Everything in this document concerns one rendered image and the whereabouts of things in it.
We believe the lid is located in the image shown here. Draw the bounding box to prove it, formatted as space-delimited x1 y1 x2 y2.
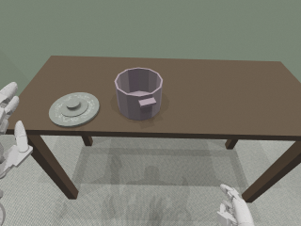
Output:
49 92 100 128

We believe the robot right hand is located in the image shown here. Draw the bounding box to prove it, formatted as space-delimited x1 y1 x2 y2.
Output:
216 184 254 226

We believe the pot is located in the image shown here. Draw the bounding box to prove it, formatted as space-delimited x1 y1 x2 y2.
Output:
114 67 163 121

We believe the table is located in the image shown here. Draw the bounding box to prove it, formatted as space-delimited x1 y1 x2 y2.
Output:
5 56 301 203

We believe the knob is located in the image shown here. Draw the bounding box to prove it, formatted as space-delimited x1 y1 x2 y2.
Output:
66 98 81 110

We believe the robot left hand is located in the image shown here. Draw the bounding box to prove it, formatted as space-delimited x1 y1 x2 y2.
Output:
0 82 33 180

